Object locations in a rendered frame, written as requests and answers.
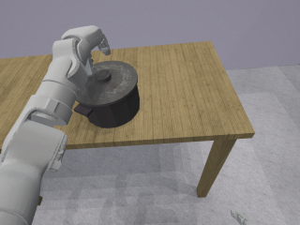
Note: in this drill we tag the pot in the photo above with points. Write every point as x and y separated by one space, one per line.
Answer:
114 115

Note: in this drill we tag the lid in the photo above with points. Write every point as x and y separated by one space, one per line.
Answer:
122 83

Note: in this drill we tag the knob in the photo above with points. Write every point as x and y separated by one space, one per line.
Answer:
103 76

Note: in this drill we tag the right robot hand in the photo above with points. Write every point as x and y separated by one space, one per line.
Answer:
242 218

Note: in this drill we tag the robot left forearm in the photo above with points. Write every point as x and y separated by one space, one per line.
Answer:
52 104

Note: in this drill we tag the robot left upper arm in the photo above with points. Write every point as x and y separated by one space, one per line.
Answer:
35 150

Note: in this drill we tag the left robot hand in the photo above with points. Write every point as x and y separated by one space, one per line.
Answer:
94 37

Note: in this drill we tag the table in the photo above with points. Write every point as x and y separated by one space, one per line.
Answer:
185 96

